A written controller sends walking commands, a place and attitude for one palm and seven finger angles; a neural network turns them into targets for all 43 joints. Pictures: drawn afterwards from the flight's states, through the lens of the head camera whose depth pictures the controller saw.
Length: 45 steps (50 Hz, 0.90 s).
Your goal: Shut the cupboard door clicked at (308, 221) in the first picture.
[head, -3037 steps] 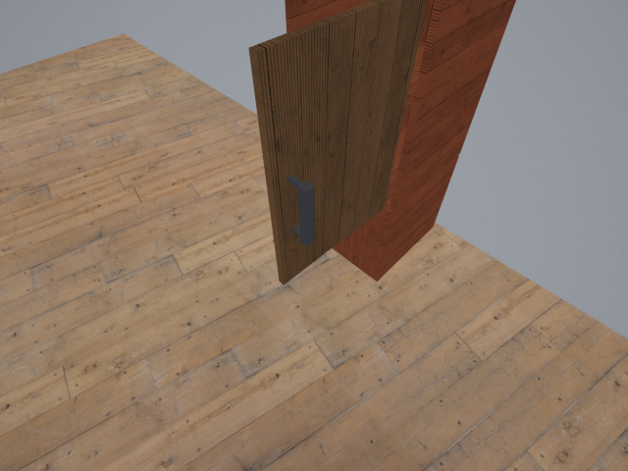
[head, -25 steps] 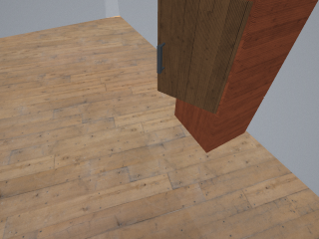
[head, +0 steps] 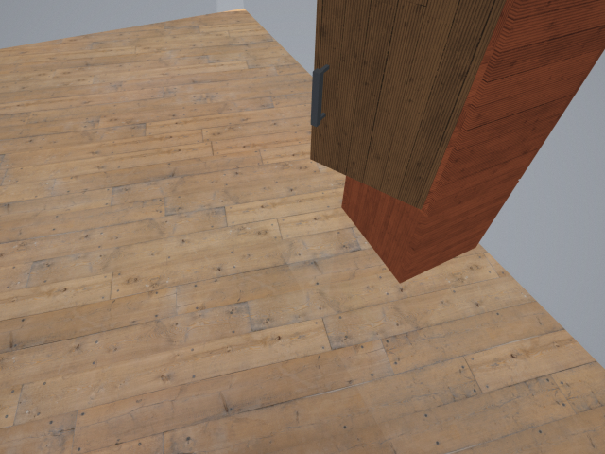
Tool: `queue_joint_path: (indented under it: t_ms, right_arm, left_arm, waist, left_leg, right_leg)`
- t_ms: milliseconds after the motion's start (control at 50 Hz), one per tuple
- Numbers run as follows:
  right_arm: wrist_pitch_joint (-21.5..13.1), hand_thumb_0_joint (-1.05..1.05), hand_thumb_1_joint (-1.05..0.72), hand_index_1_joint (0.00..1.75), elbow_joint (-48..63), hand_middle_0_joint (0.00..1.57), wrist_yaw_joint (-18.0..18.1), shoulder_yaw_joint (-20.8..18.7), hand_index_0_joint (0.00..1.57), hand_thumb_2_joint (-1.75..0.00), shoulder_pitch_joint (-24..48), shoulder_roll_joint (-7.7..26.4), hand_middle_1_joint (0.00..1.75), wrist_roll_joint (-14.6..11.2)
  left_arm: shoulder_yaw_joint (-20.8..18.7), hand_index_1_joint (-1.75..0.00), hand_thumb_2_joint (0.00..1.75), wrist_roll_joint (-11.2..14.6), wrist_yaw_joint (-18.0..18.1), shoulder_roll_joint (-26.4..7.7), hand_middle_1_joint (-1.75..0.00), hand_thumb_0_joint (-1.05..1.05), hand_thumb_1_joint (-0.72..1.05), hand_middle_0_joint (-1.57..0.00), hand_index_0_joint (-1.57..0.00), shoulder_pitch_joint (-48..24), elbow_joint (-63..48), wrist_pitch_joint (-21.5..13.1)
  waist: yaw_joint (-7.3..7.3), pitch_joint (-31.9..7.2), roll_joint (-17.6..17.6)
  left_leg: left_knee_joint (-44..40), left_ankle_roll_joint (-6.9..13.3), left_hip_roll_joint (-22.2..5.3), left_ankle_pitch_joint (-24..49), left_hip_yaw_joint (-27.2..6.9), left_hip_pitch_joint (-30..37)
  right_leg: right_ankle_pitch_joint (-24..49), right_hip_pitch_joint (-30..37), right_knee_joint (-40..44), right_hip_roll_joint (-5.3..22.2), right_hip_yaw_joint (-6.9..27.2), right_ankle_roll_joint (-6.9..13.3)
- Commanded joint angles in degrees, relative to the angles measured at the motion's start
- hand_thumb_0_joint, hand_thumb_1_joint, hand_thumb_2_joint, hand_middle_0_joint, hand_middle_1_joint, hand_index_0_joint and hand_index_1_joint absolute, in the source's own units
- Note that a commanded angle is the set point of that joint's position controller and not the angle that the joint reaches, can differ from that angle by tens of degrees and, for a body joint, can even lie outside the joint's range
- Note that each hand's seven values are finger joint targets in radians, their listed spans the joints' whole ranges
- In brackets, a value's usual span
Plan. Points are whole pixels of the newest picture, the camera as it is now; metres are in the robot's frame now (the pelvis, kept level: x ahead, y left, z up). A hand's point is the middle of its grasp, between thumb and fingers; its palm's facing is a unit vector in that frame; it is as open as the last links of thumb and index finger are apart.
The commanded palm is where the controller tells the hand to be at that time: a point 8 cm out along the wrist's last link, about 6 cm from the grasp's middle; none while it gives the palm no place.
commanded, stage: walk to a spot facing it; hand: left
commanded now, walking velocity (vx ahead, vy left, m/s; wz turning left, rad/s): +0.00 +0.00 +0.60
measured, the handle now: (320, 96) +1.00 -0.01 -0.08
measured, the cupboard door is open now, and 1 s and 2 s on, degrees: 29 29 29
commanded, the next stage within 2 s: turn to face it in 1.48 s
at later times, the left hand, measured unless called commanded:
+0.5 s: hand out of the picture +0.02 +0.25 -0.16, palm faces +0.28 -0.92 -0.26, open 7.3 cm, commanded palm none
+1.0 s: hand out of the picture -0.07 +0.11 -0.15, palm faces +0.65 -0.71 -0.26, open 7.3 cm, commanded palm none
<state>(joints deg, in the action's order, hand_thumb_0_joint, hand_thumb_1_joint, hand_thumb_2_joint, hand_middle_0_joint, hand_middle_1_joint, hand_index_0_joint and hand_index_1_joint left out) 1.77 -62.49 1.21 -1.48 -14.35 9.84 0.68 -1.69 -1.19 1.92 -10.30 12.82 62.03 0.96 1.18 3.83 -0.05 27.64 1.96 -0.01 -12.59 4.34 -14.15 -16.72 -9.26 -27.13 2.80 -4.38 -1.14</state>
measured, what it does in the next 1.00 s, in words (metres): steps on the spot, turning left: right foot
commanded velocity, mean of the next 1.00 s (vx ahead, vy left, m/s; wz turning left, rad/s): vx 0.19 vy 0.00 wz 0.60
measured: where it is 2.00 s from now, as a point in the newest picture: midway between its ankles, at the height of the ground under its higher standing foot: (219, 413)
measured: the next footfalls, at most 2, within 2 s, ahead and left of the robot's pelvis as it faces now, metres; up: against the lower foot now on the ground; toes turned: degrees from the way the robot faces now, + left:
right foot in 0.68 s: +0.08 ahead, -0.13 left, +0.00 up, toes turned +24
left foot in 1.16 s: +0.14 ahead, +0.20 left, +0.00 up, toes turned +52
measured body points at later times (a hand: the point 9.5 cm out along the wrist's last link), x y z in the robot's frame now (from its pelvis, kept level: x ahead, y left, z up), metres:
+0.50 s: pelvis -0.01 +0.01 +0.00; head +0.03 +0.04 +0.45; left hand +0.01 +0.29 -0.14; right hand +0.10 -0.23 -0.14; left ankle +0.02 +0.09 -0.74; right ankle +0.00 -0.17 -0.67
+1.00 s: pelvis +0.08 +0.00 +0.00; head +0.13 +0.00 +0.45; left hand -0.10 +0.15 -0.13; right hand +0.32 -0.14 -0.15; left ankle +0.06 +0.17 -0.67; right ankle +0.04 -0.14 -0.74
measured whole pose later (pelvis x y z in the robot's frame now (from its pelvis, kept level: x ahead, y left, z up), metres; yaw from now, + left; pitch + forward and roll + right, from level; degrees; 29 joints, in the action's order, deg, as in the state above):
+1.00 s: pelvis +0.08 +0.00 +0.00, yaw +40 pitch +0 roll +2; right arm 3.9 -53.8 -2.7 -4.1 -8.0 14.8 1.7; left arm -1.7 -1.9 1.2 -8.3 24.6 56.7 -3.2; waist -0.7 5.3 -1.2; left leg 56.5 0.0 -3.0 -13.4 3.9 -36.1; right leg -21.4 2.8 -19.3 5.0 -15.1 -0.4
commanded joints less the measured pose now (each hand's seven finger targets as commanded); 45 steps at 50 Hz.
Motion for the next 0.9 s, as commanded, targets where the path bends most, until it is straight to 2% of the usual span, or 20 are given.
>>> queue_joint_path:
  t_ms: [0,40,80,120,140,160,180,200,240,320,500,560,600,620,640,660,700,740,820,880]
  right_arm:
    - [-0.22,0.00,-0.90,0.30,4.89,0.20,-0.17,-1.86,0.20,-0.90,-0.86,7.04,0.30,0.24]
    - [0.09,0.00,-0.90,0.30,6.46,0.20,-0.49,-2.25,0.20,-0.90,-0.49,6.44,0.30,0.31]
    - [0.58,0.00,-0.90,0.30,7.88,0.20,-0.77,-2.69,0.20,-0.90,1.20,5.75,0.30,0.53]
    - [0.56,0.00,-0.90,0.30,8.97,0.20,-1.31,-2.93,0.20,-0.90,0.89,5.95,0.30,0.31]
    - [0.32,0.00,-0.90,0.30,9.18,0.20,-1.57,-2.99,0.20,-0.90,-0.89,6.84,0.30,0.17]
    - [-0.24,0.00,-0.90,0.30,8.66,0.20,-1.54,-3.31,0.20,-0.90,-4.82,9.41,0.30,0.43]
    - [-0.53,0.00,-0.90,0.30,8.05,0.20,-0.84,-4.39,0.20,-0.90,-8.17,14.37,0.30,1.09]
    - [-0.04,0.00,-0.90,0.30,6.67,0.20,-0.29,-4.72,0.20,-0.90,-9.99,15.69,0.30,1.31]
    - [-0.30,0.00,-0.90,0.30,9.07,0.20,0.09,-4.33,0.20,-0.90,-4.97,13.92,0.30,1.17]
    - [-0.98,0.00,-0.90,0.30,10.83,0.20,0.55,-3.88,0.20,-0.90,-1.03,13.33,0.30,0.97]
    - [-0.49,0.00,-0.90,0.30,11.41,0.20,-0.42,-5.06,0.20,-0.90,-2.33,15.27,0.30,1.31]
    - [-0.26,0.00,-0.90,0.30,12.17,0.20,-0.66,-5.46,0.20,-0.90,-0.03,15.97,0.30,1.47]
    - [-0.09,0.00,-0.90,0.30,13.05,0.20,-0.61,-5.44,0.20,-0.90,3.39,15.33,0.30,1.16]
    - [-0.11,0.00,-0.90,0.30,13.74,0.20,-0.71,-5.11,0.20,-0.90,5.61,13.28,0.30,0.61]
    - [-0.52,0.00,-0.90,0.30,14.80,0.20,-1.03,-4.17,0.20,-0.90,5.31,8.50,0.30,-0.44]
    - [-1.19,0.00,-0.90,0.30,15.74,0.20,-1.31,-4.25,0.20,-0.90,7.15,9.55,0.30,0.81]
    - [-0.56,0.00,-0.90,0.30,14.69,0.20,-2.33,-4.58,0.20,-0.90,3.32,9.97,0.30,1.59]
    - [-0.27,0.00,-0.90,0.30,13.07,0.20,-3.39,-4.42,0.20,-0.90,2.78,9.38,0.30,1.58]
    - [-0.57,0.00,-0.90,0.30,14.06,0.20,-3.95,-2.99,0.20,-0.90,7.30,6.57,0.30,1.05]
    - [-0.33,0.00,-0.90,0.30,15.10,0.20,-4.12,-2.24,0.20,-0.90,11.15,5.55,0.30,0.89]
  left_arm:
    - [-3.23,-0.30,0.90,-0.04,0.37,-9.64,-0.30,0.00,0.90,-0.20,-0.20,4.34,-3.64,0.05]
    - [-3.86,-0.30,0.90,-0.21,0.54,-10.87,-0.30,0.00,0.90,-0.20,-0.20,4.01,-5.14,0.04]
    - [-4.17,-0.30,0.90,-0.48,0.66,-11.17,-0.30,0.00,0.90,-0.20,-0.20,2.18,-6.83,-0.09]
    - [-4.45,-0.30,0.90,-0.88,0.77,-11.59,-0.30,0.00,0.90,-0.20,-0.20,-0.02,-8.32,-0.07]
    - [-4.54,-0.30,0.90,-0.73,0.61,-11.49,-0.30,0.00,0.90,-0.20,-0.20,-0.73,-9.07,0.08]
    - [-4.38,-0.30,0.90,-0.22,0.38,-10.33,-0.30,0.00,0.90,-0.20,-0.20,-0.65,-9.91,0.46]
    - [-3.64,-0.30,0.90,0.46,0.29,-6.99,-0.30,0.00,0.90,-0.20,-0.20,-0.86,-11.78,0.82]
    - [-3.46,-0.30,0.90,-0.06,0.54,-8.06,-0.30,0.00,0.90,-0.20,-0.20,-3.34,-12.79,1.35]
    - [-3.99,-0.30,0.90,-0.47,0.13,-8.70,-0.30,0.00,0.90,-0.20,-0.20,-4.45,-12.31,1.66]
    - [-4.24,-0.30,0.90,-0.51,-0.79,-8.60,-0.30,0.00,0.90,-0.20,-0.20,-2.60,-11.78,0.89]
    - [-3.47,-0.30,0.90,-0.49,-1.94,-8.97,-0.30,0.00,0.90,-0.20,-0.20,-5.30,-14.87,0.37]
    - [-3.28,-0.30,0.90,-0.30,-2.26,-9.00,-0.30,0.00,0.90,-0.20,-0.20,-1.48,-14.26,0.03]
    - [-3.60,-0.30,0.90,-0.22,-2.38,-9.59,-0.30,0.00,0.90,-0.20,-0.20,5.62,-12.22,-0.10]
    - [-4.18,-0.30,0.90,-0.51,-2.10,-11.22,-0.30,0.00,0.90,-0.20,-0.20,10.25,-11.15,-0.56]
    - [-5.06,-0.30,0.90,-1.48,-1.25,-16.85,-0.30,0.00,0.90,-0.20,-0.20,12.22,-11.52,-1.28]
    - [-4.42,-0.30,0.90,-0.72,-0.65,-17.05,-0.30,0.00,0.90,-0.20,-0.20,8.58,-12.28,-1.37]
    - [-4.27,-0.30,0.90,0.12,-0.72,-14.34,-0.30,0.00,0.90,-0.20,-0.20,0.62,-14.23,-2.70]
    - [-3.10,-0.30,0.90,0.16,-0.84,-9.68,-0.30,0.00,0.90,-0.20,-0.20,-0.13,-13.17,-3.67]
    - [-2.61,-0.30,0.90,-0.13,-0.64,-7.94,-0.30,0.00,0.90,-0.20,-0.20,11.46,-9.13,-4.94]
    - [-2.48,-0.30,0.90,-0.46,-0.33,-7.95,-0.30,0.00,0.90,-0.20,-0.20,15.82,-7.43,-5.07]
  waist:
    - [-1.46,-1.58,3.21]
    - [-1.71,-3.30,9.00]
    - [-1.52,-1.88,11.54]
    - [-0.48,-1.26,9.80]
    - [0.61,-2.41,5.30]
    - [2.21,-3.65,-5.95]
    - [3.24,-3.35,-21.31]
    - [4.04,-4.35,-15.81]
    - [1.84,-2.75,-9.55]
    - [-0.04,-5.25,-3.47]
    - [1.81,-5.39,-9.22]
    - [0.16,-5.82,-10.27]
    - [-3.24,-5.55,-9.10]
    - [-5.82,-5.16,-4.03]
    - [-7.06,-6.31,13.52]
    - [-5.36,-0.37,13.44]
    - [0.06,0.15,6.47]
    - [1.20,2.27,8.60]
    - [-2.13,1.20,9.41]
    - [-3.31,1.53,10.24]
  left_leg:
    - [2.27,-0.43,-3.88,7.51,-6.13,-5.88]
    - [11.50,-1.66,-1.64,4.00,-2.52,-7.74]
    - [20.43,-2.68,-1.87,-12.32,-1.31,-10.03]
    - [15.60,-2.74,-3.77,-13.20,-1.68,-8.30]
    - [8.98,-2.23,-4.54,-3.43,-3.11,-3.75]
    - [-0.14,0.72,-9.24,17.02,-13.32,2.27]
    - [-7.30,7.05,-19.95,34.71,-31.44,7.75]
    - [-9.86,9.53,-21.55,24.43,-32.00,5.89]
    - [-12.70,5.57,-17.08,2.71,-30.61,1.21]
    - [-12.10,4.92,-12.49,3.38,-24.94,3.48]
    - [-15.28,7.33,-10.03,-21.47,-32.35,3.41]
    - [-14.59,6.27,-7.47,-22.80,-32.27,-1.42]
    - [-12.29,3.91,-3.73,-24.41,-28.97,-10.41]
    - [-4.69,1.73,-0.10,-24.79,-24.69,-20.48]
    - [15.97,-1.81,6.14,-22.37,-12.53,-33.94]
    - [30.18,-2.71,4.54,-18.85,-9.05,-36.37]
    - [40.03,-2.87,-0.20,-9.42,-10.01,-32.04]
    - [42.12,-3.42,-2.36,-3.34,-7.61,-29.47]
    - [38.24,-3.33,-1.89,-0.97,-2.79,-31.47]
    - [33.68,-2.67,-2.18,-1.04,-0.57,-31.85]
  right_leg:
    - [7.73,0.44,2.48,9.03,4.19,4.57]
    - [10.04,1.49,4.21,14.04,6.11,7.73]
    - [17.58,-0.29,4.91,18.88,6.27,10.95]
    - [21.87,-1.37,0.60,19.36,2.59,9.77]
    - [20.51,-3.61,-5.04,16.95,-0.65,6.79]
    - [10.65,-9.80,-15.82,10.56,-5.39,1.78]
    - [-19.20,-20.74,-29.58,1.21,-5.27,-2.75]
    - [-20.43,-20.64,-37.50,0.80,2.78,-1.18]
    - [-11.34,-23.16,-40.18,2.34,5.76,-0.76]
    - [-2.56,-23.50,-38.80,1.57,6.84,-2.41]
    - [-7.50,-20.79,-21.59,-1.77,4.68,-2.23]
    - [-8.50,-11.33,-11.11,-4.32,2.53,-1.17]
    - [-4.90,2.30,-0.93,-6.12,0.44,-0.41]
    - [-6.51,12.77,7.07,-2.83,4.11,0.81]
    - [-21.93,21.41,18.27,14.35,24.75,5.87]
    - [-27.46,10.81,22.40,24.95,35.01,8.53]
    - [-20.86,3.84,21.23,21.30,25.28,8.22]
    - [-8.32,1.51,18.92,15.49,12.36,5.76]
    - [26.98,12.39,12.12,12.95,1.15,4.05]
    - [37.07,15.99,10.60,13.72,-2.60,3.53]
